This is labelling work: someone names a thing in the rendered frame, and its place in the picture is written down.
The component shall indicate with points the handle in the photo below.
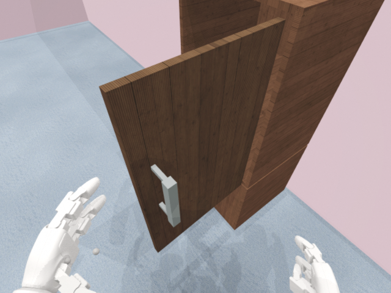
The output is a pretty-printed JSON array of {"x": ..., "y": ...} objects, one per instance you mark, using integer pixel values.
[{"x": 170, "y": 191}]

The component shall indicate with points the right robot hand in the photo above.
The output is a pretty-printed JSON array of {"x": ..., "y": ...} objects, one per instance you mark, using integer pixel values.
[{"x": 319, "y": 277}]

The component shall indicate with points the cupboard door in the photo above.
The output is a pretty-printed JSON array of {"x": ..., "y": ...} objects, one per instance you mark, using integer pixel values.
[{"x": 194, "y": 116}]

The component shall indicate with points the left robot hand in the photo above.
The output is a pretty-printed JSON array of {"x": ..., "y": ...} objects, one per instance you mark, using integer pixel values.
[{"x": 45, "y": 268}]

